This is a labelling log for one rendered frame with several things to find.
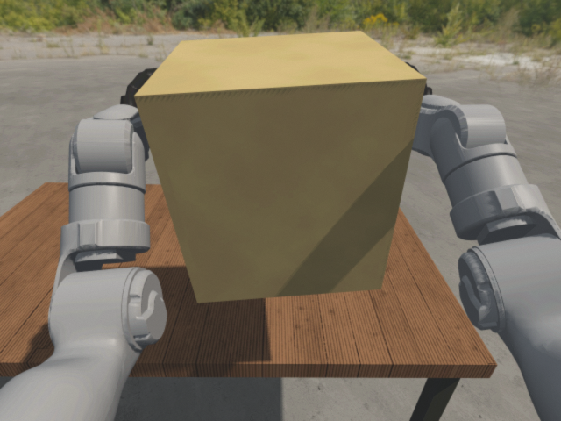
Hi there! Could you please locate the table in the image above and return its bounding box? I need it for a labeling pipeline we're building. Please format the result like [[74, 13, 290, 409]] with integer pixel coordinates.
[[0, 182, 497, 421]]

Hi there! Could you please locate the right robot hand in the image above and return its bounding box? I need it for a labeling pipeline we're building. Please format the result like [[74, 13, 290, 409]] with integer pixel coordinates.
[[405, 62, 432, 96]]

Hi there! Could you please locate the robot left upper arm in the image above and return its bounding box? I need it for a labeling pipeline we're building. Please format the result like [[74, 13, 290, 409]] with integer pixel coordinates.
[[0, 267, 167, 421]]

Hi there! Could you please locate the robot left forearm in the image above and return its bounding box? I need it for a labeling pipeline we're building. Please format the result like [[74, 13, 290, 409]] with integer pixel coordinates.
[[48, 104, 151, 343]]

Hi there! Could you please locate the left robot hand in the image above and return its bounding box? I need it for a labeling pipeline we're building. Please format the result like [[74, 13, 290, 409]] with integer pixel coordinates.
[[120, 68, 157, 108]]

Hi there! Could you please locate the carton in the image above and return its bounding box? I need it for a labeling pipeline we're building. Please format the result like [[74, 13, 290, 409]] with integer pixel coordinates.
[[134, 31, 427, 303]]

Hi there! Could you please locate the robot right forearm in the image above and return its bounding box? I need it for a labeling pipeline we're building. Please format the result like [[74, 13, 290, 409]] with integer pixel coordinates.
[[412, 95, 561, 246]]

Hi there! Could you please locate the robot right upper arm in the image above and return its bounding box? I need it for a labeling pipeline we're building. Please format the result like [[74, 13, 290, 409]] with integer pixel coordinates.
[[458, 233, 561, 421]]

